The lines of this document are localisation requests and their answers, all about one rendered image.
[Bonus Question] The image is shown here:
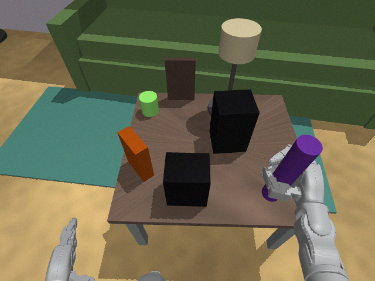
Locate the right robot hand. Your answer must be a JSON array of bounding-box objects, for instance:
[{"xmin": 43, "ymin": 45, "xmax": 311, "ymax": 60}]
[{"xmin": 260, "ymin": 145, "xmax": 325, "ymax": 207}]

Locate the desk lamp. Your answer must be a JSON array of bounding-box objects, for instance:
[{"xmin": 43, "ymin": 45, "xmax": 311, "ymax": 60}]
[{"xmin": 208, "ymin": 18, "xmax": 262, "ymax": 116}]

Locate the coffee table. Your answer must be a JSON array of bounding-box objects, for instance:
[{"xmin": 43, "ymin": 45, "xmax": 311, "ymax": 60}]
[{"xmin": 107, "ymin": 92, "xmax": 297, "ymax": 249}]

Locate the left robot hand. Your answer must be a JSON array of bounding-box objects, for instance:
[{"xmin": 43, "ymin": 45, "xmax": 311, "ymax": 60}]
[{"xmin": 45, "ymin": 218, "xmax": 96, "ymax": 281}]

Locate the right robot arm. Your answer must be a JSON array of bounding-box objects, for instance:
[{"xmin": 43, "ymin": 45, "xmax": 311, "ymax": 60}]
[{"xmin": 294, "ymin": 201, "xmax": 349, "ymax": 281}]

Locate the sofa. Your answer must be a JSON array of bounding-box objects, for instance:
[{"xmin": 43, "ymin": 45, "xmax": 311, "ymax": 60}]
[{"xmin": 46, "ymin": 0, "xmax": 375, "ymax": 129}]

